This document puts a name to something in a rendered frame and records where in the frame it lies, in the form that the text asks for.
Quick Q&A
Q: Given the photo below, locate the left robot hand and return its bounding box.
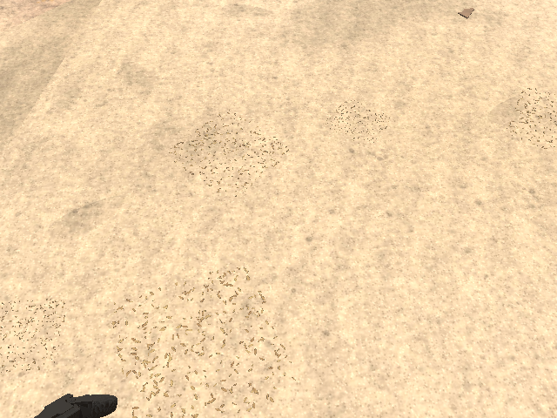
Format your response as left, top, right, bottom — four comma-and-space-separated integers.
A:
34, 394, 117, 418

